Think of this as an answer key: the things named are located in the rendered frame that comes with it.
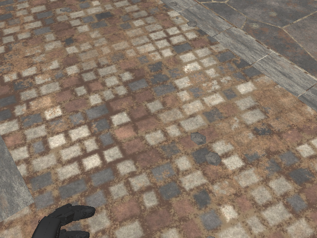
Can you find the robot left hand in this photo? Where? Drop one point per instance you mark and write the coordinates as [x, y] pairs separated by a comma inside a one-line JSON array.
[[49, 226]]

